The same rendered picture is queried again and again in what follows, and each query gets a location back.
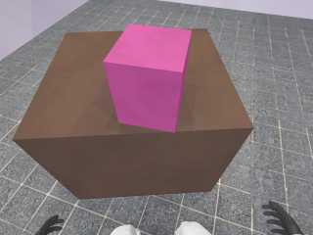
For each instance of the robot thigh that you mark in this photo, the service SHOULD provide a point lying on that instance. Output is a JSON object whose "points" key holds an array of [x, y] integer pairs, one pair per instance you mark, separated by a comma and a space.
{"points": [[127, 229], [191, 228]]}

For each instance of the carton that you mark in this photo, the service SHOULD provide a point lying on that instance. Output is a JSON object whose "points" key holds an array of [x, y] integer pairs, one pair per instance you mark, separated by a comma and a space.
{"points": [[146, 70]]}

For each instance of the right robot thigh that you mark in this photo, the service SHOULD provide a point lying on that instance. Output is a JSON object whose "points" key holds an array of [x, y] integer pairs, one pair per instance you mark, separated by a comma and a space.
{"points": [[191, 228]]}

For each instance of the left robot thigh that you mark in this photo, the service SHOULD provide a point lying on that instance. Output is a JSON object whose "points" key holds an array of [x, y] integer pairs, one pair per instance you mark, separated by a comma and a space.
{"points": [[127, 229]]}

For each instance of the pedestal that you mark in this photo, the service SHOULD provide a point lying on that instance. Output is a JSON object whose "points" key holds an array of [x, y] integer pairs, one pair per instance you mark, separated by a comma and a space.
{"points": [[71, 127]]}

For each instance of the left robot hand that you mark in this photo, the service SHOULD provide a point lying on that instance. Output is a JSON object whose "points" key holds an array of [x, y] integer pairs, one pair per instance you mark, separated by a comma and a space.
{"points": [[46, 229]]}

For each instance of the right robot hand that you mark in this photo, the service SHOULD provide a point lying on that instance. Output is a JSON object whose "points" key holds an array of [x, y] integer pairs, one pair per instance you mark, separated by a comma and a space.
{"points": [[285, 220]]}

